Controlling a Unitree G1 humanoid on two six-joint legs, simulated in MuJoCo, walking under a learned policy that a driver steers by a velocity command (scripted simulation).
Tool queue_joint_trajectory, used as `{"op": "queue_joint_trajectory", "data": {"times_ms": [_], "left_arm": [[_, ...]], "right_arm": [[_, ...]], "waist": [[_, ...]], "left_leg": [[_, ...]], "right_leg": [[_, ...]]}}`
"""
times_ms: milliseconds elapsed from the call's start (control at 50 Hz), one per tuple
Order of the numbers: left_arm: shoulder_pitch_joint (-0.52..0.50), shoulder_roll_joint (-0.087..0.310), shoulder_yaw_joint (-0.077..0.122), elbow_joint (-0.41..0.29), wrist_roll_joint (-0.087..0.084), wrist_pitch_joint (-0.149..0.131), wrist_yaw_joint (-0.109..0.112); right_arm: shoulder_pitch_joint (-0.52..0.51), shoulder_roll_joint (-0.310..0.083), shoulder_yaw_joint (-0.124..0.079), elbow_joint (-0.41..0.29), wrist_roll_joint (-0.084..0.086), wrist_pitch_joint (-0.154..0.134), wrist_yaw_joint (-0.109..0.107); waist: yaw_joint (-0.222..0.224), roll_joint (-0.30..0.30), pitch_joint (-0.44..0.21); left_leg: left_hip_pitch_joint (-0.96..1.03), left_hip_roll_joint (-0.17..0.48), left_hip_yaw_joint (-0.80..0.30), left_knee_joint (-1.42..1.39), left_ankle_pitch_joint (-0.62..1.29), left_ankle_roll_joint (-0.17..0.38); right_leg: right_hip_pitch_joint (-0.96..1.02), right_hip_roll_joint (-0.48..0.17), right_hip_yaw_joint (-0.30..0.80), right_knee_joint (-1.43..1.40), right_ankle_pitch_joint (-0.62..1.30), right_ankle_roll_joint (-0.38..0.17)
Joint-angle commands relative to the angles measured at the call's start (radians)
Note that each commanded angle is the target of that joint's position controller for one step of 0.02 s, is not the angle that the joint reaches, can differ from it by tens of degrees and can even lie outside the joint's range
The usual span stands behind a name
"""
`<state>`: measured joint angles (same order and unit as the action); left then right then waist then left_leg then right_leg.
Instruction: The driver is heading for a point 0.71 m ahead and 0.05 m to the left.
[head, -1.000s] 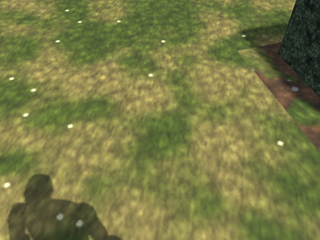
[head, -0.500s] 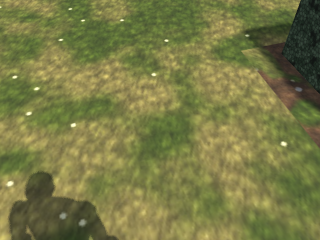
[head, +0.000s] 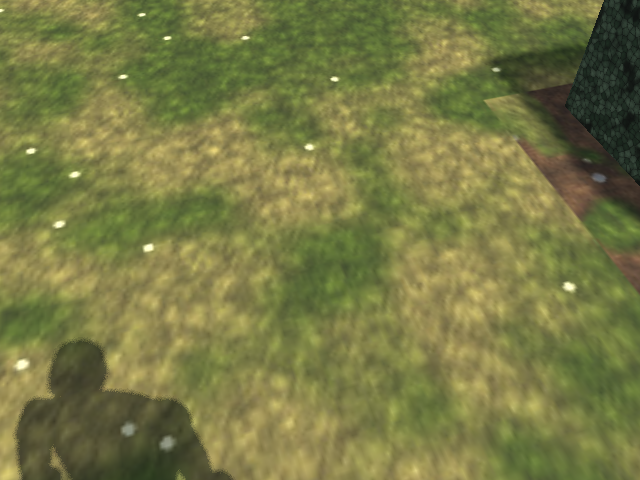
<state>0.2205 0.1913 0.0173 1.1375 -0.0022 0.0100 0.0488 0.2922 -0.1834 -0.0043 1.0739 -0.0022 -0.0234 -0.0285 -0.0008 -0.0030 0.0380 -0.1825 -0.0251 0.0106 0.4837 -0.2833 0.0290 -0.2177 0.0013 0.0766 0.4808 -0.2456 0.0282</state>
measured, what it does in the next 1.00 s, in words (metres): stands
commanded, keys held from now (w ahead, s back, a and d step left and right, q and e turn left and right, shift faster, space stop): no key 0.60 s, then w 0.02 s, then no key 0.38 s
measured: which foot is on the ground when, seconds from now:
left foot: down 0.00-1.00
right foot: down 0.00-1.00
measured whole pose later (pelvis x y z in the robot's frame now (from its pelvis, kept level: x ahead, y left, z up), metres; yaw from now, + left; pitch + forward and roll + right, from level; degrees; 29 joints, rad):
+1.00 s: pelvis +0.01 +0.00 +0.00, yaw +0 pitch -1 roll +0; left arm 0.28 0.17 0.02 1.13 -0.01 0.00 0.05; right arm 0.32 -0.16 -0.01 1.08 0.00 -0.02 -0.03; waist 0.00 0.00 0.04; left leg -0.18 -0.03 0.01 0.48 -0.30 0.03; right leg -0.21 -0.01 0.07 0.48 -0.26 0.03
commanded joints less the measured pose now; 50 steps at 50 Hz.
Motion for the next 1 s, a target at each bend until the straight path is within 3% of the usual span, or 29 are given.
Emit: {"op": "queue_joint_trajectory", "data": {"times_ms": [20,600,620,660,780,1000], "left_arm": [[0.047,0.091,0.012,-0.016,0.000,-0.006,0.003],[0.105,0.074,0.011,-0.020,-0.002,-0.012,0.008],[0.124,0.060,0.008,-0.011,-0.001,-0.011,0.008],[0.109,0.057,0.007,-0.016,0.000,-0.012,0.009],[0.125,0.068,0.009,-0.015,-0.004,-0.022,0.005],[0.131,0.061,0.012,-0.021,-0.004,-0.012,0.008]], "right_arm": [[0.065,-0.092,-0.015,-0.016,0.000,-0.005,-0.003],[0.094,-0.077,-0.018,-0.014,0.004,-0.003,-0.004],[0.111,-0.069,-0.017,-0.004,0.003,-0.002,-0.005],[0.088,-0.071,-0.016,-0.011,0.003,-0.002,-0.007],[0.111,-0.068,-0.016,-0.005,0.006,-0.008,-0.003],[0.115,-0.064,-0.016,-0.005,0.006,-0.002,-0.003]], "waist": [[0.000,0.008,0.018],[-0.002,0.005,0.027],[-0.002,0.013,0.002],[0.000,0.017,0.063],[-0.005,-0.001,0.023],[-0.003,0.004,0.026]], "left_leg": [[-0.051,0.049,-0.048,-0.111,0.107,0.014],[-0.049,0.047,-0.051,-0.114,0.118,0.020],[-0.040,0.042,-0.049,-0.129,0.008,0.024],[-0.087,0.049,-0.065,-0.148,-0.047,0.026],[-0.029,0.040,-0.041,-0.098,0.165,0.019],[-0.029,0.043,-0.042,-0.094,0.187,0.018]], "right_leg": [[0.011,-0.009,-0.005,-0.059,0.136,-0.030],[0.003,-0.013,-0.010,-0.060,0.136,-0.024],[0.014,0.001,-0.028,-0.055,0.056,-0.024],[-0.010,-0.001,-0.022,-0.058,0.053,-0.025],[0.003,-0.012,-0.013,-0.052,0.169,-0.026],[0.010,-0.012,-0.015,-0.049,0.174,-0.025]]}}
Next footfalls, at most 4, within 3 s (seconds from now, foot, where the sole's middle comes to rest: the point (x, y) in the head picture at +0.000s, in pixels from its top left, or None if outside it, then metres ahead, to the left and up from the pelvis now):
2.20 right None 0.11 -0.15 -0.78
2.70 left None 0.50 0.07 -0.77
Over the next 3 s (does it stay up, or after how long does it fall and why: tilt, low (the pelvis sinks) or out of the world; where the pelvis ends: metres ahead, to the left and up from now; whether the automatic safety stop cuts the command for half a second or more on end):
stays up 0.48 -0.02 0.01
